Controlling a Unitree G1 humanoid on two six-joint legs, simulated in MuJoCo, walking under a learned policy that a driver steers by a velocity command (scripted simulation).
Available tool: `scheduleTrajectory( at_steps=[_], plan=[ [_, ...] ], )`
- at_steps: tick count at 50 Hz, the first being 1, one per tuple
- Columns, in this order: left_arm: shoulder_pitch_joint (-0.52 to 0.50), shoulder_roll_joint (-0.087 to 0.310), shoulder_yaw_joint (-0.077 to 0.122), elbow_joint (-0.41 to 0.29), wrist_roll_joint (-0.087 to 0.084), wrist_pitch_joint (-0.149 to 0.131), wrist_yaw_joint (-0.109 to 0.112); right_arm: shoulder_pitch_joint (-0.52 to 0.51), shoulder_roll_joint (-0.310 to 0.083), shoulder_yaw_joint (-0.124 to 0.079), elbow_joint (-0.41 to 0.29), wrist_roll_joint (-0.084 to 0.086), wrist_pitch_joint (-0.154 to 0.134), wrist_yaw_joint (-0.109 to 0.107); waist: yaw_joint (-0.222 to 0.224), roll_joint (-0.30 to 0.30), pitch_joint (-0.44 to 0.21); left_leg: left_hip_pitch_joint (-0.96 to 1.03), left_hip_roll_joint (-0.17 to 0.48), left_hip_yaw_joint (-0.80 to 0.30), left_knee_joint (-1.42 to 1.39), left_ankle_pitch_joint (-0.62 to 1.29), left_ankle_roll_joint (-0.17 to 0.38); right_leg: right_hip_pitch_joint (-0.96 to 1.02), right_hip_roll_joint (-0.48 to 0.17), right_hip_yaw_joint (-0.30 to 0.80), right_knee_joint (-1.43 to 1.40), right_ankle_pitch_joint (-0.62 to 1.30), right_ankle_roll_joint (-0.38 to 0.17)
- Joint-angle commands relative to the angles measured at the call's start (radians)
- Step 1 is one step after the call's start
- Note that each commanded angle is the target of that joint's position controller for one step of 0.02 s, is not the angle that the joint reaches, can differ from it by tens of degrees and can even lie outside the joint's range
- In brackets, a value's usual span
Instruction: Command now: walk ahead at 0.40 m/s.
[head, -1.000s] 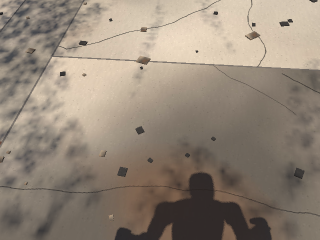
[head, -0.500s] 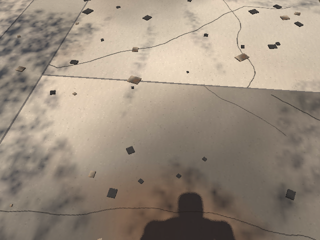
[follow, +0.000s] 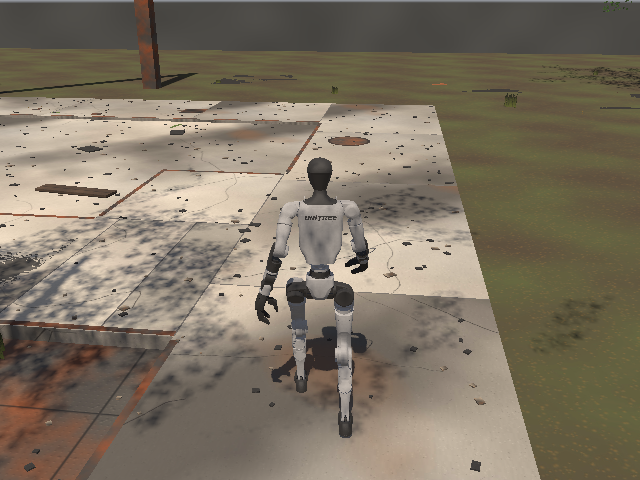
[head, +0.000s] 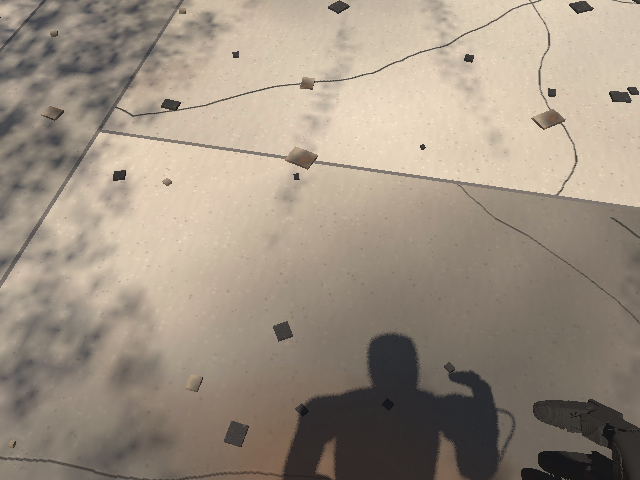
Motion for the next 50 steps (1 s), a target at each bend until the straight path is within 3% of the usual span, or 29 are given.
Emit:
scheduleTrajectory(
  at_steps=[1,2,3,4,5,6,8,12,16,19,20,21,22,23,24,25,26,28,33,40,50],
  plan=[
    [0.13,-0.014,-0.019,-0.082,0.009,-0.023,-0.003,0.427,-0.297,-0.089,0.071,-0.028,0.005,-0.012,-0.137,0.296,-0.468,0.954,0.419,-0.719,-0.098,-0.05,0.294,-0.671,0.096,0.075,0.859,-0.074,-0.007],
    [0.042,0.116,0.011,-0.075,-0.017,-0.043,-0.008,0.392,-0.198,-0.064,0.06,-0.021,0.004,-0.009,-0.18,0.174,-0.396,0.856,0.389,-0.725,-0.175,-0.008,0.254,-0.734,0.06,0.191,0.961,-0.112,-0.015],
    [-0.052,0.153,0.025,-0.11,-0.038,-0.052,-0.009,0.297,-0.167,-0.051,0.053,-0.019,0.001,-0.011,-0.154,0.132,-0.235,0.7,0.363,-0.536,-0.177,0.159,0.223,-0.771,0.018,0.153,0.966,-0.047,-0.017],
    [-0.092,0.142,0.023,-0.116,-0.029,-0.053,-0.001,0.232,-0.147,-0.043,0.05,-0.019,-0.003,-0.008,-0.118,0.031,-0.165,0.555,0.322,-0.404,-0.186,0.34,0.203,-0.733,-0.034,0.118,0.922,0.025,-0.008],
    [-0.109,0.134,0.03,-0.117,-0.014,-0.046,0.005,0.194,-0.127,-0.039,0.053,-0.023,-0.008,-0.004,-0.089,0.011,-0.122,0.447,0.281,-0.311,-0.204,0.446,0.19,-0.693,-0.06,0.106,0.867,0.061,0.002],
    [-0.085,0.117,0.03,-0.113,-0.009,-0.031,0.008,0.177,-0.115,-0.034,0.062,-0.035,-0.014,-0.002,-0.056,0.042,-0.125,0.373,0.257,-0.254,-0.229,0.497,0.178,-0.619,-0.083,0.11,0.829,0.092,0.006],
    [-0.059,0.07,0.023,-0.106,-0.006,-0.006,0.012,0.161,-0.101,-0.028,0.087,-0.042,-0.024,-0.001,-0.026,0.056,-0.128,0.286,0.235,-0.185,-0.263,0.564,0.192,-0.547,-0.088,0.097,0.745,0.121,0.025],
    [-0.151,0.052,0.012,-0.149,0.014,0.018,0.02,0.134,-0.14,-0.03,0.128,-0.041,-0.013,-0.023,-0.022,0.081,-0.129,0.229,0.195,-0.085,-0.278,0.544,0.181,-0.502,-0.096,0.076,0.455,0.267,0.053],
    [-0.257,0.081,0.016,-0.172,0.004,0.028,0.016,0.184,-0.166,-0.03,0.173,-0.038,0.018,-0.035,-0.07,0.066,-0.129,0.259,0.201,-0.101,-0.284,0.32,0.163,-0.463,-0.074,0.065,0.292,0.373,0.052],
    [-0.286,0.091,0.023,-0.181,0.012,0.029,0.016,0.179,-0.152,-0.021,0.193,-0.024,0.036,-0.038,-0.059,0.062,-0.105,0.269,0.2,-0.132,-0.233,0.122,0.137,-0.408,-0.055,0.056,0.155,0.365,0.029],
    [-0.274,0.094,0.025,-0.175,0.02,0.027,0.017,0.185,-0.132,-0.013,0.2,-0.017,0.04,-0.04,-0.047,0.05,-0.102,0.258,0.172,-0.131,-0.196,0.045,0.103,-0.347,-0.049,0.051,0.066,0.431,0.014],
    [-0.271,0.127,0.032,-0.177,0.028,0.024,0.022,0.23,-0.1,-0.001,0.211,-0.025,0.039,-0.041,-0.056,0.003,-0.107,0.237,0.127,-0.118,-0.15,-0.032,0.051,-0.276,-0.097,0.106,0.011,0.612,-0.004],
    [-0.284,0.187,0.042,-0.186,0.024,0.026,0.028,0.312,-0.092,0.0,0.226,-0.045,0.033,-0.04,-0.116,-0.086,-0.13,0.191,0.052,-0.075,-0.095,-0.162,0.004,-0.203,-0.169,0.167,0.05,0.78,-0.04],
    [-0.312,0.158,0.035,-0.172,0.017,0.032,0.027,0.373,-0.061,0.007,0.24,-0.041,0.036,-0.046,-0.158,-0.177,-0.155,0.203,0.021,-0.045,-0.115,-0.252,-0.026,-0.226,-0.187,0.192,0.059,0.688,-0.097],
    [-0.343,0.099,0.026,-0.174,0.007,0.035,0.016,0.309,-0.088,0.007,0.236,-0.04,0.046,-0.053,-0.126,-0.143,-0.132,0.261,0.026,-0.039,-0.133,-0.222,-0.041,-0.295,-0.139,0.17,0.047,0.549,-0.083],
    [-0.355,0.08,0.02,-0.174,0.01,0.034,0.009,0.265,-0.121,-0.001,0.235,-0.032,0.058,-0.058,-0.104,-0.097,-0.104,0.257,0.027,-0.039,-0.122,-0.2,-0.04,-0.318,-0.102,0.137,0.048,0.52,-0.056],
    [-0.353,0.089,0.021,-0.167,0.016,0.029,0.004,0.251,-0.126,-0.003,0.238,-0.026,0.068,-0.064,-0.098,-0.082,-0.101,0.259,0.032,-0.042,-0.113,-0.169,-0.033,-0.316,-0.083,0.119,0.061,0.546,-0.041],
    [-0.34,0.1,0.024,-0.145,0.011,0.017,0.002,0.258,-0.129,-0.003,0.244,-0.03,0.081,-0.067,-0.1,-0.078,-0.109,0.279,0.045,-0.052,-0.109,-0.114,-0.032,-0.302,-0.075,0.108,0.075,0.61,-0.039],
    [-0.344,0.094,0.023,-0.108,0.006,0.017,0.006,0.249,-0.127,-0.005,0.273,-0.022,0.088,-0.07,-0.093,-0.033,-0.129,0.317,0.054,-0.052,-0.084,-0.01,-0.04,-0.275,-0.065,0.095,0.107,0.719,-0.054],
    [-0.367,0.087,0.024,-0.069,0.005,0.03,0.008,0.251,-0.12,-0.005,0.313,-0.022,0.1,-0.076,-0.094,-0.004,-0.104,0.325,0.056,-0.049,-0.09,-0.038,-0.047,-0.287,-0.049,0.08,0.101,0.652,-0.057],
    [-0.377,0.075,0.023,-0.018,0.006,0.047,0.017,0.272,-0.11,0.003,0.354,-0.026,0.092,-0.081,-0.09,-0.004,-0.057,0.29,0.059,-0.045,-0.119,-0.128,-0.051,-0.293,-0.028,0.064,0.075,0.526,-0.042]
  ],
)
